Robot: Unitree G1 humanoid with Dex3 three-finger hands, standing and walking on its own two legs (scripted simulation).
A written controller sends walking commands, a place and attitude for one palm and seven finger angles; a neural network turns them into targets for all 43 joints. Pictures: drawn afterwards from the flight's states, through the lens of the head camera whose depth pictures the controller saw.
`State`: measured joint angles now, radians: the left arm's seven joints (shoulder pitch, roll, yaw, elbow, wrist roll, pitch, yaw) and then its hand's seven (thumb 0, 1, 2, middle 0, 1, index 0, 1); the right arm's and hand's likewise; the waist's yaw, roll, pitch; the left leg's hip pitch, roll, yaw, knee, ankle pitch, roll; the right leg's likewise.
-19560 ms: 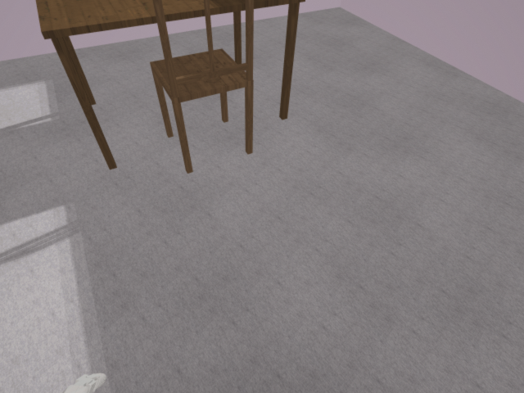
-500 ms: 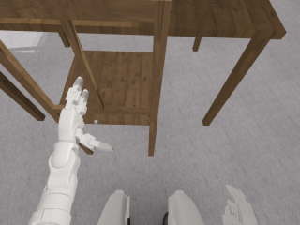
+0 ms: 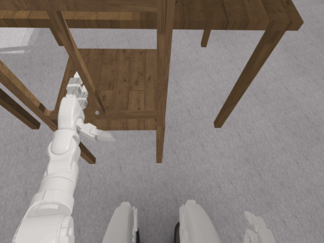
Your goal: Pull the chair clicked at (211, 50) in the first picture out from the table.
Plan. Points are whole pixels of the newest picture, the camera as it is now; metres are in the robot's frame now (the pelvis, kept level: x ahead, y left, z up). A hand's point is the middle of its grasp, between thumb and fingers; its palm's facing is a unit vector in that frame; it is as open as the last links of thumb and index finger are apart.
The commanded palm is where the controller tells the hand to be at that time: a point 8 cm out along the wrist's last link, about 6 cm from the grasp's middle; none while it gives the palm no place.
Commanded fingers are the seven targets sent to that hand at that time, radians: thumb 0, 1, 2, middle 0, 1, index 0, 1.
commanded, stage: push the fingers through the gap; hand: left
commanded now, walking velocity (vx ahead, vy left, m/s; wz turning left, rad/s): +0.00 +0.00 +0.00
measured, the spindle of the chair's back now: (85, 76) +0.49 +0.18 +0.08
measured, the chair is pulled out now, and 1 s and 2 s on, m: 0.00 0.00 0.01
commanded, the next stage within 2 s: hook a spindle and tug to test in 0.76 s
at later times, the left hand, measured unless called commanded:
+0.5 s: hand (99, 98) +0.46 +0.15 +0.04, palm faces +0.03 -1.00 -0.05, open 16.9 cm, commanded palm +0.43 +0.21 +0.03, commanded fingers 0.00 -0.50 0.30 -0.06 -0.08 -0.06 -0.08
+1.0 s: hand (99, 102) +0.45 +0.16 +0.03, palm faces +0.01 -1.00 -0.04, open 16.8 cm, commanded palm +0.42 +0.21 +0.03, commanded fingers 0.00 -0.50 0.30 -0.20 -0.52 -0.20 -0.52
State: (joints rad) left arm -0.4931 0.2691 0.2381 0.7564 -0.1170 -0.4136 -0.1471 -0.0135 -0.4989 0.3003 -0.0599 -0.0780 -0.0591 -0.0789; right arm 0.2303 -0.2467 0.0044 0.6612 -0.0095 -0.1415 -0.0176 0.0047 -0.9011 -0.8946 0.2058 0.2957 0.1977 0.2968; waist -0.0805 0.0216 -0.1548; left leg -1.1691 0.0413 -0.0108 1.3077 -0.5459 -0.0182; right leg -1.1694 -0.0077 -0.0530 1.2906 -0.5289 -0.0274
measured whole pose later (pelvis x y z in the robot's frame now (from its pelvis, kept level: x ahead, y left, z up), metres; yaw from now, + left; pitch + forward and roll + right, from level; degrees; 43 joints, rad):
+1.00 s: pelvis +0.00 +0.01 +0.00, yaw -1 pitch +25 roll -1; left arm -0.63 0.28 0.28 0.90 -0.10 -0.47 -0.12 -0.01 -0.50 0.30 -0.08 -0.15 -0.08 -0.15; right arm 0.26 -0.25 0.00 0.67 -0.02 -0.10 0.01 0.00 -0.90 -0.89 0.20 0.30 0.20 0.30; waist -0.10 0.02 -0.16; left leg -1.20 0.04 -0.01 1.31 -0.54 -0.01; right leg -1.20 0.00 -0.05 1.29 -0.51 -0.02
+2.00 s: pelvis +0.01 +0.01 +0.01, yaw -1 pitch +25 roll -1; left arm -0.53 0.25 0.26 0.78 -0.11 -0.45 -0.10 0.01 0.79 0.82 -0.44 -1.39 -0.43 -1.45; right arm 0.27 -0.24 -0.01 0.65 -0.02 -0.08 0.02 0.00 -0.90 -0.89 0.21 0.30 0.20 0.30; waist -0.10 0.02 -0.17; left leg -1.16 0.05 0.00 1.28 -0.55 -0.01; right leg -1.16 0.00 -0.04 1.25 -0.52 -0.02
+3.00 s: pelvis +0.00 +0.02 +0.11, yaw -3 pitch +10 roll -1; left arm -0.44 0.19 0.04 0.96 -0.08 -0.16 0.09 0.03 0.78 0.81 -0.31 -1.14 -0.49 -1.45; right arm 0.23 -0.25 -0.01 0.65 0.05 0.14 -0.13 0.00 -0.90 -0.89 0.20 0.30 0.20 0.30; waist -0.10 0.02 0.00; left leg -0.56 0.06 0.05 0.66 -0.27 0.00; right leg -0.55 0.03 0.00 0.59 -0.21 0.00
